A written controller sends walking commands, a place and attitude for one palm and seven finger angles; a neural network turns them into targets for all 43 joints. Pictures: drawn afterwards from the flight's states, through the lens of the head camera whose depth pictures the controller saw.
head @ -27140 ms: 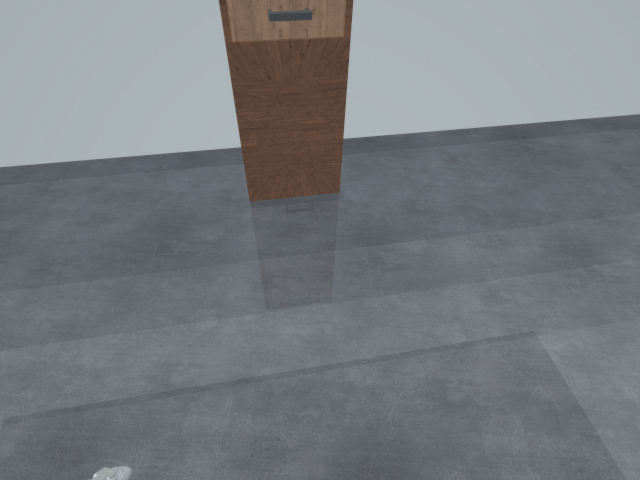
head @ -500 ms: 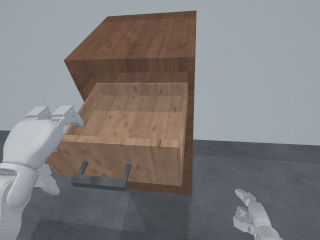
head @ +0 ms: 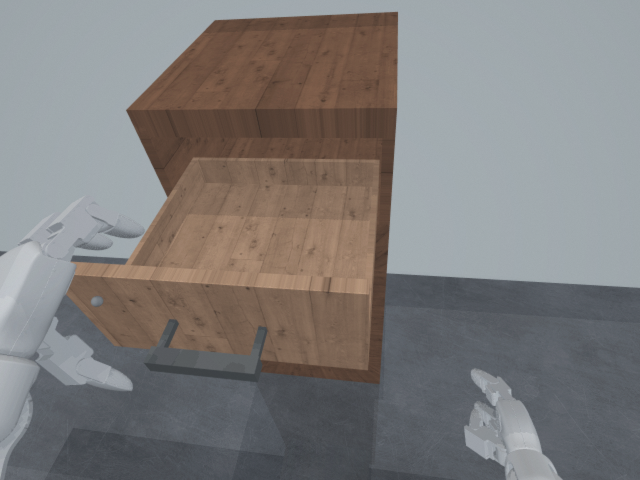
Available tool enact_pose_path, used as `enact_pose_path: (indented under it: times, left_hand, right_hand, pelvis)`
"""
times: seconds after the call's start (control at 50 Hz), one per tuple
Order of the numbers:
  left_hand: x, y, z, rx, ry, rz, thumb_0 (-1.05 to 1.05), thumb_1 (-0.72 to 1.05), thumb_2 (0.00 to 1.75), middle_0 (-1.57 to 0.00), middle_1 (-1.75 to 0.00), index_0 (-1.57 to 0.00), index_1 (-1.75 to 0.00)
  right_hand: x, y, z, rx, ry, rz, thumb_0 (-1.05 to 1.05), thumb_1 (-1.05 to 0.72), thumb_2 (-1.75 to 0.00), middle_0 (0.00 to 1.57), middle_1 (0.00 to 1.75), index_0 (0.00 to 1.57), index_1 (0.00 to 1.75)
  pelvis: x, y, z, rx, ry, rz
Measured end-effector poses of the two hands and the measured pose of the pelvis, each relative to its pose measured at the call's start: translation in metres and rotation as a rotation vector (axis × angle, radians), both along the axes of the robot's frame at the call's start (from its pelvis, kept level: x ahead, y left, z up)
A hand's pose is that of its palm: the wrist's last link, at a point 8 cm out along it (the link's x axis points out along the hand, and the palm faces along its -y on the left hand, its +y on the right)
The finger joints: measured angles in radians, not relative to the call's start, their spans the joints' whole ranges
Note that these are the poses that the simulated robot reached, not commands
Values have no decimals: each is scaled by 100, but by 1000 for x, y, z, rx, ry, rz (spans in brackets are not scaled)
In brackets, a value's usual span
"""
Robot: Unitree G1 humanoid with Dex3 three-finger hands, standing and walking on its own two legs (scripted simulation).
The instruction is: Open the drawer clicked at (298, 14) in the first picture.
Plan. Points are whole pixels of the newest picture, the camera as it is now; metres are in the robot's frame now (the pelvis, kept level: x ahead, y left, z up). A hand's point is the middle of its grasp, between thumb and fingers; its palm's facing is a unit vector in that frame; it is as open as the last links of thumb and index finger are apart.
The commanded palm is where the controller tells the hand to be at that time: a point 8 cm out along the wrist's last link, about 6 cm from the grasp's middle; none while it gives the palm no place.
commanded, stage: draw the hand back to the body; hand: left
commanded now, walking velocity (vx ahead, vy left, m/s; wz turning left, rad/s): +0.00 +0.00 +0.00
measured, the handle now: (209, 347) +0.25 +0.19 +0.05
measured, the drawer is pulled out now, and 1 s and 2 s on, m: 0.30 0.30 0.30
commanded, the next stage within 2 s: step back with the hand held close in 0.92 s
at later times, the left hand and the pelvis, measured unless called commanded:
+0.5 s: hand (102, 272) +0.22 +0.23 +0.22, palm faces +0.44 -0.80 -0.40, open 10.6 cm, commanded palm +0.16 +0.27 +0.24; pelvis +0.03 +0.00 +0.00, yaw -1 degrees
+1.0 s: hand (93, 288) +0.20 +0.22 +0.22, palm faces +0.47 -0.80 -0.39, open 7.5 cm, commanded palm +0.15 +0.27 +0.24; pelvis +0.02 -0.01 +0.00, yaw -1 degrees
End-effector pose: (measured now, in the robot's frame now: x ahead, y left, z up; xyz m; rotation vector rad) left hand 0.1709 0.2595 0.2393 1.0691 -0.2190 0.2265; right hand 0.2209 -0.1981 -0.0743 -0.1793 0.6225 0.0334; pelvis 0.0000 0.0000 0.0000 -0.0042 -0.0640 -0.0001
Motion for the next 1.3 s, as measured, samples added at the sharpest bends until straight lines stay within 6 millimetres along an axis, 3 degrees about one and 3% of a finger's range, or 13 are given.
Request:
enact_pose_path:
  times: [0.08, 0.18, 0.34, 0.46, 0.66, 0.84, 1.04, 1.14, 1.3]
  left_hand:
    - [1, 4, -5, -385, -191, -39, 0, -43, 33, -31, -116, -31, -116]
    - [1, -1, -6, -553, -315, -81, 0, -31, 38, -30, -108, -30, -109]
    - [7, 1, 4, -512, -330, -89, 0, -7, 49, -28, -92, -28, -92]
    - [9, 5, 0, -503, -288, -55, 0, 14, 57, -26, -79, -26, -79]
    - [1, 6, -3, -509, -274, -16, 0, 48, 72, -24, -56, -24, -57]
    - [-6, 6, -3, -527, -296, 3, 1, 77, 85, -22, -38, -22, -38]
    - [-12, 1, -2, -520, -291, -6, 1, 87, 89, -21, -31, -21, -32]
    - [-11, 8, 8, -447, -317, -26, 1, 88, 90, -21, -31, -21, -31]
    - [-4, 11, -13, -429, -177, -79, 1, 89, 90, -21, -30, -21, -31]
  right_hand:
    - [-12, 3, 7, -1, -36, -36, 2, -90, -89, 20, 30, 20, 30]
    - [-25, -3, 8, -32, -29, -53, 2, -90, -89, 20, 30, 20, 30]
    - [-27, -18, 1, -53, 3, -86, 2, -90, -89, 20, 30, 20, 30]
    - [-18, -23, 1, -44, 3, -104, 2, -90, -89, 20, 30, 20, 30]
    - [-5, -19, 6, -31, -29, -92, 2, -90, -89, 20, 30, 20, 30]
    - [-7, -15, 6, -19, -33, -71, 2, -90, -89, 20, 30, 20, 30]
    - [-20, -20, 2, -17, -23, -80, 2, -90, -89, 20, 30, 20, 30]
    - [-30, -28, 1, -31, 11, -103, 2, -90, -89, 20, 30, 20, 30]
    - [-60, -43, 0, -82, 77, -202, 2, -90, -89, 20, 30, 20, 30]
  pelvis:
    - [4, -2, 1, 0, -7, -10]
    - [15, -3, 2, -3, -11, -17]
    - [24, -2, 3, -7, -7, -21]
    - [27, -3, 3, -6, 7, -26]
    - [26, -6, 3, -6, 8, -20]
    - [20, -9, 3, -4, -3, -13]
    - [15, -12, 3, -3, -9, -14]
    - [9, -10, 2, -14, 37, -4]
    - [-6, 5, 1, 0, 90, -19]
